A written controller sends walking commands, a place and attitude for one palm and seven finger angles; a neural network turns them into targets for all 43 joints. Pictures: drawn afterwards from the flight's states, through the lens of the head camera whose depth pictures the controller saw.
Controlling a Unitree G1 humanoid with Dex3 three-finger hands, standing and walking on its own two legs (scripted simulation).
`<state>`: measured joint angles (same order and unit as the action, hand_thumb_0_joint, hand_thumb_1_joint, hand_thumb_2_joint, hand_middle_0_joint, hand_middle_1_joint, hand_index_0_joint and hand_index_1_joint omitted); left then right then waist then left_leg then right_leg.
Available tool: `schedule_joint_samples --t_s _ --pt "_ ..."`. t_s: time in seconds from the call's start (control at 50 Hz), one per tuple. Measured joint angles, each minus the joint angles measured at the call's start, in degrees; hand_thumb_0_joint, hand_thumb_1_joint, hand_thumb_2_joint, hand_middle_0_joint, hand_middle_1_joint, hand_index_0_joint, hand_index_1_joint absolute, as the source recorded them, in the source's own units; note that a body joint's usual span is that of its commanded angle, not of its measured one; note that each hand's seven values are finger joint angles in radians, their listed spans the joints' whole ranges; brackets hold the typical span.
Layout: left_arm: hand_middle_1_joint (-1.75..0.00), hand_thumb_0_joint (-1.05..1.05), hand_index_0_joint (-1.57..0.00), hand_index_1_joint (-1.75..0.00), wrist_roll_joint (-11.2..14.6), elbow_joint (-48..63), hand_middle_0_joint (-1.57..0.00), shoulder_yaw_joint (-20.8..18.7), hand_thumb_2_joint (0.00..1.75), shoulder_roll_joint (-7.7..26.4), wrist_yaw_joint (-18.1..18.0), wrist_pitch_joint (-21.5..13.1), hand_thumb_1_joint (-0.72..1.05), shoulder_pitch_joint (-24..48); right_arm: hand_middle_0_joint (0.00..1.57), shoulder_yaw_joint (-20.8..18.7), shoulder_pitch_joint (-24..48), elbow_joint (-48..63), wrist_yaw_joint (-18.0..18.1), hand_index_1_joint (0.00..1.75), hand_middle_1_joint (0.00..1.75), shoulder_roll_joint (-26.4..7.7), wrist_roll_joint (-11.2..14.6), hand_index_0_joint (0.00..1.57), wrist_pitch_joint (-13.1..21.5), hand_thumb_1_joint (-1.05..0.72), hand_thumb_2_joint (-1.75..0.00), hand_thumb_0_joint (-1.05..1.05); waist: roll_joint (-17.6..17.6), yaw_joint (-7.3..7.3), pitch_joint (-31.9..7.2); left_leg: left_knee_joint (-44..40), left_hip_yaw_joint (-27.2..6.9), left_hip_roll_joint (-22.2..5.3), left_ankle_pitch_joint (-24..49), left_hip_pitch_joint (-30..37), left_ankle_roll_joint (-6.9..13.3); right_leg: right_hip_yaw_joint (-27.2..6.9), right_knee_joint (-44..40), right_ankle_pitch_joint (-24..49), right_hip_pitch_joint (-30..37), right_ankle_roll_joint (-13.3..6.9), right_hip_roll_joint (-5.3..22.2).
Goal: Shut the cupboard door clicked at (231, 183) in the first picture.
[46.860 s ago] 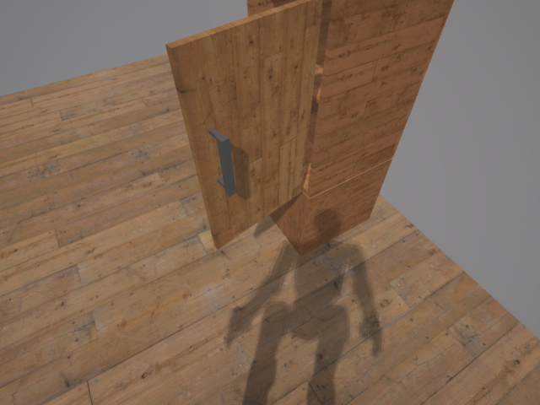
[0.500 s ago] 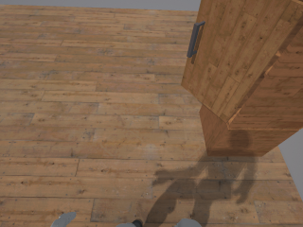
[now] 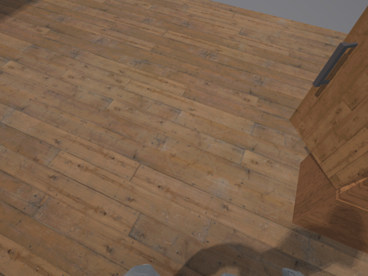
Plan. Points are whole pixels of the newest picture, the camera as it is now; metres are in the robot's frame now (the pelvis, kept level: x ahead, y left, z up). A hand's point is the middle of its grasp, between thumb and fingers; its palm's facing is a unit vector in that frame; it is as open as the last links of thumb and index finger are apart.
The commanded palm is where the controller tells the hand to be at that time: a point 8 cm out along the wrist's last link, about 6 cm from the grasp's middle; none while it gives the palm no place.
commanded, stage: walk to a spot facing it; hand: left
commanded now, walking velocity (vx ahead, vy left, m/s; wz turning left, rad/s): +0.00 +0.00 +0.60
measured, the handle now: (333, 65) +0.73 -0.45 +0.01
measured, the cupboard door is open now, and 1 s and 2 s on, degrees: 38 38 38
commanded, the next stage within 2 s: turn to face it in 1.40 s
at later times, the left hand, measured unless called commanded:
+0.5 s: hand out of the picture +0.02 +0.17 -0.13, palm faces +0.34 -0.91 -0.24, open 7.4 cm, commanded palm none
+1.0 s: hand (70, 248) +0.18 +0.28 -0.13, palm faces +0.50 -0.83 -0.25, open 7.4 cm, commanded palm none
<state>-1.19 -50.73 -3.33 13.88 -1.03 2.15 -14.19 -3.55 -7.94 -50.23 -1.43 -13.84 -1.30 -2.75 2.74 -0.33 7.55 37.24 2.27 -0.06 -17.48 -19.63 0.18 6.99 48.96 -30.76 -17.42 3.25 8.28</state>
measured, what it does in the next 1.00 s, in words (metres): walks ahead, turning left: right foot, then left foot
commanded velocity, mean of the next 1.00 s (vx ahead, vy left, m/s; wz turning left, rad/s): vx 0.25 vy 0.00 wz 0.56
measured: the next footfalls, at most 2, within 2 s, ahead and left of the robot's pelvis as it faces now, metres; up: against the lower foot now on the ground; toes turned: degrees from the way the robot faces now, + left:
right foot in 0.26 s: +0.07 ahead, -0.14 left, +0.00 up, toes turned +6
left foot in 0.64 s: +0.06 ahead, +0.13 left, +0.00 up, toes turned +31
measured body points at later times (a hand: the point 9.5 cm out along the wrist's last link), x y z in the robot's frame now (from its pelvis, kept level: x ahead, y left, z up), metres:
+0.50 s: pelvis +0.03 -0.03 +0.02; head +0.08 -0.03 +0.47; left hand +0.01 +0.22 -0.11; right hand +0.18 -0.25 -0.12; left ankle -0.02 +0.10 -0.66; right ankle +0.03 -0.15 -0.72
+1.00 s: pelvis +0.18 +0.04 +0.01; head +0.22 +0.04 +0.46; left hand +0.15 +0.32 -0.11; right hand +0.29 -0.18 -0.15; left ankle +0.03 +0.11 -0.72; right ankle +0.32 -0.02 -0.71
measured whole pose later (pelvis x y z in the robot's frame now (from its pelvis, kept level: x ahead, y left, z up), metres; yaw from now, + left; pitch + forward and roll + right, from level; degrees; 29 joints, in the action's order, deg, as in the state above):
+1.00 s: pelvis +0.18 +0.04 +0.01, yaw +32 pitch +0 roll +1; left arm -1.6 -49.1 -4.4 13.2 2.6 -0.8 -8.5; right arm -2.6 -19.9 -57.3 -0.5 -10.9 -1.8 0.7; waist -0.4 -2.0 4.4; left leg 27.6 -1.0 -0.2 -22.7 -5.1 -0.7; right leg 4.2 36.6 -11.1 -26.1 3.4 4.8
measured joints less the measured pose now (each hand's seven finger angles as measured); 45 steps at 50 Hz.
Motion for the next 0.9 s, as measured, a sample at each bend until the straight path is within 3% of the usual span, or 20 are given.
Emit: schedule_joint_samples --t_s 0.06,0.1,0.18,0.24,0.28,0.32,0.36,0.4,0.46,0.54,0.6,0.64,0.66,0.7,0.74,0.8,0.9 --pt "-0.3 0.01 -0.2 -0.3 0.0 -0.9 -0.2 -0.7 0.89 0.8 -0.3 1.6 0.91 1.0 0.2 0.6 0.4 0.5 1.0 0.3 0.3 1.0 -0.3 0.2 0.8 -0.91 -0.9 0.01 0.1 0.57 0.0 -0.2 -1.6 0.4 -0.8 -0.3 0.0 -3.5 11.4 -0.7 -5.8 0.1 -2.4" --pt "-0.3 0.01 -0.2 -0.3 0.1 -0.7 -0.2 -0.9 0.89 0.9 0.0 1.8 0.91 1.7 0.2 0.9 0.4 0.6 1.4 0.3 0.3 1.3 -0.6 0.21 0.7 -0.91 -0.9 0.01 -0.7 0.61 -0.1 -2.1 -3.1 0.5 0.5 0.3 -0.4 -4.4 12.2 1.3 -7.7 0.3 -3.4" --pt "-0.3 0.01 -0.2 -0.3 0.2 0.9 -0.2 -0.8 0.89 0.5 0.5 1.2 0.91 2.8 0.2 0.9 0.1 0.4 1.6 0.3 0.3 1.3 -0.8 0.21 0.1 -0.91 -0.9 0.01 -2.8 0.35 -0.6 -4.3 -6.1 0.4 2.2 0.9 -1.2 -5.0 3.2 3.6 -7.1 0.2 -5.0" --pt "-0.3 0.01 -0.2 -0.3 0.1 2.6 -0.2 -0.7 0.89 0.2 0.7 -0.1 0.91 2.7 0.2 0.5 -0.6 0.4 1.5 0.3 0.3 1.0 -0.5 0.21 -0.7 -0.91 -0.9 0.01 -4.0 0.16 -1.6 -2.5 -8.4 0.9 1.5 -0.3 -2.3 -4.6 -9.4 9.5 -2.8 -0.2 -6.0" --pt "-0.3 0.01 -0.2 -0.3 -0.4 3.2 -0.2 -0.4 0.89 -0.2 0.5 -1.2 0.91 2.4 0.2 -0.2 -1.0 0.2 1.2 0.3 0.3 0.5 -0.2 0.21 -1.3 -0.91 -0.9 0.01 -4.5 0.28 -2.1 5.1 -9.1 1.8 -5.4 -3.4 -1.7 -3.8 -11.8 12.5 -2.1 -2.4 -5.6" --pt "-0.3 0.01 -0.2 -0.3 -0.6 3.1 -0.2 -0.1 0.89 -1.4 0.2 -1.5 0.91 2.1 0.2 -0.9 -1.0 -0.5 0.8 0.3 0.3 -0.3 -0.3 0.21 -1.9 -0.91 -0.9 0.01 -5.5 0.2 -2.1 18.3 -8.3 2.3 -9.3 -7.3 -1.4 -2.0 -11.5 11.6 -1.1 -3.6 -5.1" --pt "-0.3 0.01 -0.2 -0.3 -0.6 2.5 -0.2 0.1 0.89 -2.4 0.0 -1.5 0.91 1.2 0.2 -1.3 -1.2 -1.0 0.4 0.3 0.3 -0.7 -0.5 0.21 -2.1 -0.91 -0.9 0.01 -5.5 -0.12 -2.5 27.4 -6.1 1.6 -7.9 -9.8 -1.6 -0.7 -13.9 11.7 0.8 -3.9 -4.5" --pt "-0.3 0.01 -0.2 -0.3 -0.6 1.5 -0.2 0.1 0.89 -2.9 0.1 -1.7 0.91 0.5 0.2 -1.3 -1.8 -1.2 -0.2 0.3 0.3 -0.5 -0.5 0.2 -1.9 -0.91 -0.9 0.01 -4.7 -0.72 -3.0 29.0 -3.7 0.2 -6.3 -10.0 -2.1 0.8 -17.1 12.7 3.0 -3.6 -3.5" --pt "-0.3 0.01 -0.2 -0.3 -0.7 0.2 -0.2 0.2 0.89 -3.4 0.5 -2.8 0.91 -0.4 0.2 -1.1 -2.8 -1.5 -0.7 0.3 0.3 0.2 -0.4 0.2 -1.5 -0.91 -0.9 0.01 -2.9 -0.97 -3.3 22.5 -0.9 -1.3 -6.4 -7.8 -2.2 3.5 -20.7 13.4 6.0 -3.3 -1.9" --pt "-0.3 0.01 -0.2 -0.3 -0.9 -0.9 -0.2 0.1 0.89 -3.4 1.0 -3.9 0.91 -1.9 0.2 -0.5 -2.6 -2.2 -1.2 0.3 0.3 1.0 -0.2 0.2 -1.0 -0.91 -0.9 0.01 -1.2 0.24 -2.9 11.6 1.6 -2.2 -7.3 -4.6 -1.4 7.1 -22.0 12.4 8.8 -2.2 -0.1" --pt "-0.3 0.01 -0.21 -0.3 -0.9 -2.2 -0.2 -0.5 0.89 -2.5 1.3 -3.9 0.91 -3.6 0.2 0.0 -1.7 -1.7 -1.4 0.3 0.3 1.6 -0.2 0.2 -0.2 -0.91 -0.9 0.01 0.2 1.35 -2.4 2.8 3.7 -1.9 -6.7 -1.3 -0.4 9.1 -19.9 10.0 10.0 -0.8 1.5" --pt "-0.3 0.01 -0.21 -0.3 -0.4 -3.0 -0.2 -0.9 0.89 -1.9 1.7 -3.4 0.91 -5.6 0.2 0.5 -1.4 -0.5 -1.4 0.3 0.3 1.3 -0.4 0.2 1.0 -0.91 -0.9 0.01 0.4 1.52 -2.8 -4.4 4.3 -1.4 -2.9 1.8 1.2 9.5 -14.0 6.8 8.5 -0.1 2.8" --pt "-0.3 0.01 -0.2 -0.3 -0.3 -3.6 -0.2 -1.1 0.89 -1.4 1.9 -2.7 0.91 -6.0 0.2 0.5 -1.0 0.1 -1.2 0.3 0.3 1.3 -0.6 0.2 1.9 -0.91 -0.9 0.01 0.4 1.31 -2.6 -3.5 4.1 -1.3 1.5 1.2 1.8 7.5 -7.2 3.9 5.9 -0.1 3.0" --pt "-0.3 0.01 -0.2 -0.3 -0.5 -4.9 -0.2 -1.4 0.89 -0.3 2.0 -0.8 0.91 -5.6 0.2 0.9 -0.9 0.4 -0.4 0.3 0.3 1.9 -0.7 0.2 3.2 -0.91 -0.9 0.01 1.1 1.11 -2.2 -0.6 4.1 -0.8 0.3 1.2 1.9 1.6 6.1 1.4 -0.1 -0.4 1.8" --pt "-0.3 0.01 -0.2 -0.3 -0.6 -5.4 -0.2 -1.8 0.89 0.4 2.1 0.0 0.91 -4.2 0.2 1.3 -2.2 0.4 0.4 0.3 0.3 2.3 -0.7 0.2 3.8 -0.91 -0.9 0.01 1.0 0.77 -2.4 -1.9 3.3 -0.2 -1.3 2.7 1.7 -1.4 12.7 3.8 -5.3 -0.6 0.6" --pt "-0.3 0.01 -0.2 -0.3 -0.6 -4.1 -0.2 -2.0 0.89 0.6 2.6 -0.5 0.91 -1.5 0.2 1.6 -4.7 -1.2 1.2 0.3 0.3 2.6 -0.7 0.21 4.3 -0.91 -0.9 0.01 -0.1 0.58 -2.5 -6.5 1.7 0.3 -0.3 6.1 1.4 -3.5 12.4 9.1 -10.6 -0.3 -0.2" --pt "-0.3 0.01 -0.2 -0.3 -0.4 -0.7 -0.2 -1.6 0.9 -0.1 3.1 -1.6 0.91 2.9 0.2 1.5 -8.9 -4.7 1.2 0.3 0.3 3.0 -0.6 0.21 4.1 -0.91 -0.9 0.01 -1.9 -0.32 -2.9 -12.1 -1.1 0.5 -0.1 11.5 0.9 -4.4 -0.3 15.5 -13.3 0.4 -0.9"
